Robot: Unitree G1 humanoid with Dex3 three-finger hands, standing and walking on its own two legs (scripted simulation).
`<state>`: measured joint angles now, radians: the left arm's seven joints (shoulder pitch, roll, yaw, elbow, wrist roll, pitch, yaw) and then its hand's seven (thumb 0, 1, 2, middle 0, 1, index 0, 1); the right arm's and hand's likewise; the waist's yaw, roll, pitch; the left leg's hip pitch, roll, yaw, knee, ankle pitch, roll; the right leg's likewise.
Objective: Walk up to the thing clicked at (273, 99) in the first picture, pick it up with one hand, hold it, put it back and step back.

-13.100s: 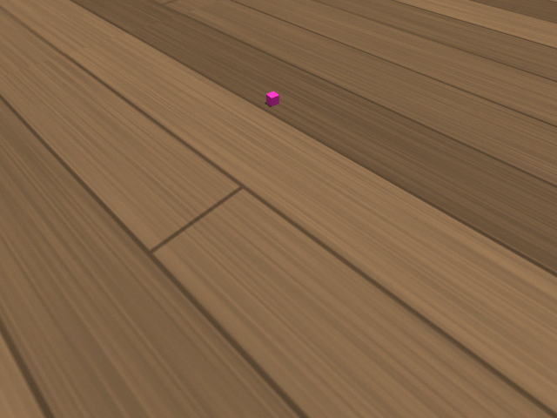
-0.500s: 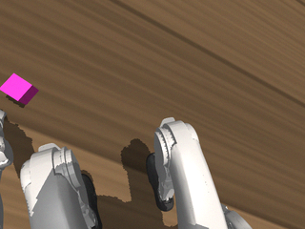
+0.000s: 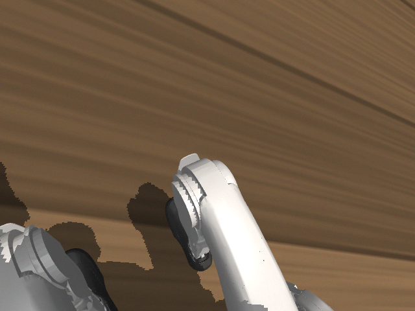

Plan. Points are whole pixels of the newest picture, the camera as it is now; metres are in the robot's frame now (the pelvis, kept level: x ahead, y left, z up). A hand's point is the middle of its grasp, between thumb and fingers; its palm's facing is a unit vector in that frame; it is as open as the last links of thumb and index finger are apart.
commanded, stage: rest palm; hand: left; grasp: from above
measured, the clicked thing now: out of the picture +0.48 +0.33 -0.29
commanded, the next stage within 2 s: close in 1.40 s
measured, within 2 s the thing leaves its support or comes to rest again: neither
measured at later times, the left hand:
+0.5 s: hand out of the picture +0.46 +0.33 -0.24, palm faces -0.23 -0.37 -0.90, open 14.2 cm
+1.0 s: hand out of the picture +0.45 +0.34 -0.25, palm faces -0.25 -0.38 -0.89, open 14.3 cm
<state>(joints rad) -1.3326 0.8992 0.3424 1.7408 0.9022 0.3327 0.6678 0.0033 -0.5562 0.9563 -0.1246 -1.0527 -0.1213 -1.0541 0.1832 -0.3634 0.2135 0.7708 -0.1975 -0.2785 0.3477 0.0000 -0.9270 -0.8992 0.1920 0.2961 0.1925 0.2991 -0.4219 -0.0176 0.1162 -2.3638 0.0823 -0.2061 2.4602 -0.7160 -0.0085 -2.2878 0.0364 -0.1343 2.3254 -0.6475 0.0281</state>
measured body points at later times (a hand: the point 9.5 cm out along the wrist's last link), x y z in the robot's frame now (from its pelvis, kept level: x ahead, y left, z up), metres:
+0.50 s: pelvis +0.00 +0.00 +0.00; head +0.30 +0.10 +0.31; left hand +0.48 +0.35 -0.19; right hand +0.01 -0.25 -0.06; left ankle +0.06 +0.14 -0.29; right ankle +0.11 -0.11 -0.29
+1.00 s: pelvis -0.01 +0.01 +0.00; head +0.30 +0.10 +0.31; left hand +0.47 +0.36 -0.20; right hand -0.01 -0.23 -0.06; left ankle +0.06 +0.14 -0.29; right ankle +0.11 -0.11 -0.29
